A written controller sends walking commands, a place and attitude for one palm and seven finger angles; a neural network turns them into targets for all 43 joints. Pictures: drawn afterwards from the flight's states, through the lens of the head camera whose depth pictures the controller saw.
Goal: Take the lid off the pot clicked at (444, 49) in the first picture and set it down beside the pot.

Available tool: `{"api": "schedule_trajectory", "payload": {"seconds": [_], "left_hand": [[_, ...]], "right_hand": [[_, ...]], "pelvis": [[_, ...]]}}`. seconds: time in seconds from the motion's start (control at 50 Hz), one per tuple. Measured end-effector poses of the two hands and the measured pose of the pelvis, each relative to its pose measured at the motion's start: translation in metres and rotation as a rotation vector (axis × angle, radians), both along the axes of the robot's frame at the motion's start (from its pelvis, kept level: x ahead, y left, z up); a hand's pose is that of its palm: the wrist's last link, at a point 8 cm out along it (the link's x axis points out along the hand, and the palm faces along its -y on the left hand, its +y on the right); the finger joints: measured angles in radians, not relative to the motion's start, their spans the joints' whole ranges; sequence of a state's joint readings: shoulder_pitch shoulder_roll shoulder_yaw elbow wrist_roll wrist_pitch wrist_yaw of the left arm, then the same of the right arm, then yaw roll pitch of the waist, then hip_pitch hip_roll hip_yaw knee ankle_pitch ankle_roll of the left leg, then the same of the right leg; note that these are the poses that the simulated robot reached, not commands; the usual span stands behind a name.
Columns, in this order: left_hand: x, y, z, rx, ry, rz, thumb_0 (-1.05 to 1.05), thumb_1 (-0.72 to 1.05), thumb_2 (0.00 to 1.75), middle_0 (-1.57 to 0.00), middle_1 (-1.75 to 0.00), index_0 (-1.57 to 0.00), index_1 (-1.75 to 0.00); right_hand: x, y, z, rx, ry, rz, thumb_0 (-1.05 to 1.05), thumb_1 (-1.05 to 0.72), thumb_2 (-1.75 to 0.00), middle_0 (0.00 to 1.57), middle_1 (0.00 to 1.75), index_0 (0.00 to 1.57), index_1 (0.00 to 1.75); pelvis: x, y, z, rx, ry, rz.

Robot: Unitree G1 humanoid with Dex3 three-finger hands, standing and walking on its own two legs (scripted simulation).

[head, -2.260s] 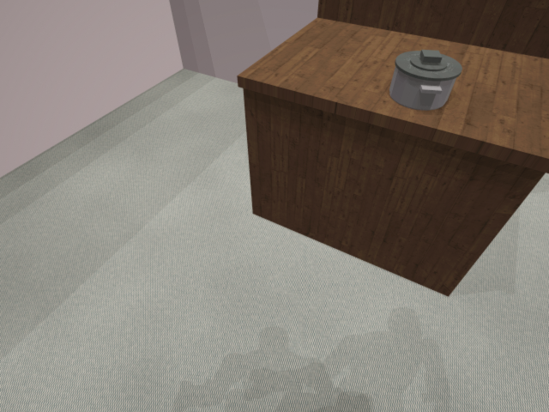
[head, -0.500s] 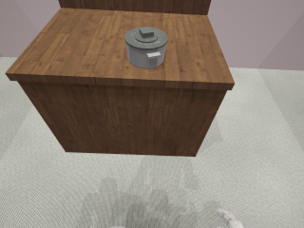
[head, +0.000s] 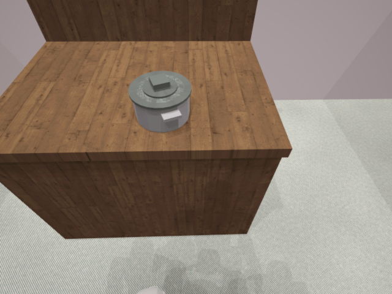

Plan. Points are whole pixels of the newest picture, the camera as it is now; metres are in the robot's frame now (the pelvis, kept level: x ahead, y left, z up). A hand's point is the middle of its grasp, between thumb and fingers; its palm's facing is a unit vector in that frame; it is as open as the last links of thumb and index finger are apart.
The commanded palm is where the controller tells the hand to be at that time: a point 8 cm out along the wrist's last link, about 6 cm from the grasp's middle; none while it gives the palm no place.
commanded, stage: take the last steps up to it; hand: left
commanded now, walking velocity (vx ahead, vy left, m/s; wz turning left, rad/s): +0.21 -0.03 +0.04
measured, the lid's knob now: (159, 81) +0.65 +0.13 +0.08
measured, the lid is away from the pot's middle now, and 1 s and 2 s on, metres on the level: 0.00 0.00 0.00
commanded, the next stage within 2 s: come to a stop and stand still in 0.14 s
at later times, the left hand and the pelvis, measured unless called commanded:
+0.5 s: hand out of the picture +0.14 +0.17 -0.18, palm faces +0.07 -0.97 -0.22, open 7.3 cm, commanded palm none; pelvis +0.14 +0.00 -0.01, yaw +1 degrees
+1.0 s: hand out of the picture +0.13 +0.24 -0.18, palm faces +0.06 -0.96 -0.29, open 7.4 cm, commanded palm none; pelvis +0.10 +0.03 -0.02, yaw +0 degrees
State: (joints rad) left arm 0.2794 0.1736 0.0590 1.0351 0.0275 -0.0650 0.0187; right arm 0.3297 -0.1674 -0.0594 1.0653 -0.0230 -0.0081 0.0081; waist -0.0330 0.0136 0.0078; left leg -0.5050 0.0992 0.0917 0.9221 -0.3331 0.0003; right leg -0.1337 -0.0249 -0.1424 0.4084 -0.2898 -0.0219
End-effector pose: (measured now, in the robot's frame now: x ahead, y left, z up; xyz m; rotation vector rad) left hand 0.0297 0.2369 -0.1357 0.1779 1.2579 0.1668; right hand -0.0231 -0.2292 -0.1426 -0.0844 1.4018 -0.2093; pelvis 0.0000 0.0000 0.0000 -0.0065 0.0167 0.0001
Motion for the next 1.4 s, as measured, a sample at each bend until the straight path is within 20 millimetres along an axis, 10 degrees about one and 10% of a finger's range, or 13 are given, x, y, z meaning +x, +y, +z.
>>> {"api": "schedule_trajectory", "payload": {"seconds": [0.18,0.38,0.56,0.76,1.04,1.4], "left_hand": [[-0.011,0.017,-0.035,-0.059,0.219,0.076,0.00,0.92,0.90,-0.20,-0.30,-0.20,-0.29],[0.082,0.000,-0.014,-0.070,0.090,0.083,0.01,0.91,0.90,-0.19,-0.30,-0.20,-0.29],[0.110,-0.022,-0.014,-0.004,0.104,0.057,0.01,0.93,0.90,-0.20,-0.30,-0.20,-0.29],[0.111,-0.010,-0.007,0.007,0.035,0.081,0.01,0.91,0.90,-0.20,-0.30,-0.20,-0.29],[0.083,0.047,-0.003,0.076,0.004,0.028,0.01,0.91,0.90,-0.20,-0.30,-0.20,-0.29],[0.070,0.027,0.000,-0.007,0.095,0.014,0.01,0.92,0.90,-0.20,-0.30,-0.20,-0.29]], "right_hand": [[0.155,0.015,0.000,-0.073,-0.234,0.112,0.01,-0.93,-0.90,0.20,0.30,0.20,0.30],[0.181,0.021,0.009,-0.051,-0.129,0.117,0.01,-0.94,-0.90,0.20,0.30,0.20,0.30],[0.199,-0.005,-0.022,0.009,-0.060,0.059,0.01,-0.93,-0.90,0.20,0.30,0.20,0.30],[0.209,-0.008,-0.008,-0.021,-0.094,0.108,0.01,-0.91,-0.90,0.20,0.30,0.20,0.30],[0.189,0.041,-0.014,0.021,-0.267,0.114,0.01,-0.91,-0.90,0.20,0.30,0.20,0.30],[0.106,0.052,-0.011,0.033,-0.003,0.078,0.01,-0.91,-0.90,0.20,0.30,0.20,0.30]], "pelvis": [[0.069,0.024,-0.021,-0.008,-0.035,-0.006],[0.118,0.018,0.000,0.015,-0.037,0.020],[0.143,-0.010,-0.013,0.036,-0.039,0.017],[0.121,-0.004,-0.007,0.031,-0.015,0.025],[0.095,0.033,-0.018,0.040,-0.047,-0.008],[0.099,0.041,-0.002,0.024,-0.020,0.004]]}}
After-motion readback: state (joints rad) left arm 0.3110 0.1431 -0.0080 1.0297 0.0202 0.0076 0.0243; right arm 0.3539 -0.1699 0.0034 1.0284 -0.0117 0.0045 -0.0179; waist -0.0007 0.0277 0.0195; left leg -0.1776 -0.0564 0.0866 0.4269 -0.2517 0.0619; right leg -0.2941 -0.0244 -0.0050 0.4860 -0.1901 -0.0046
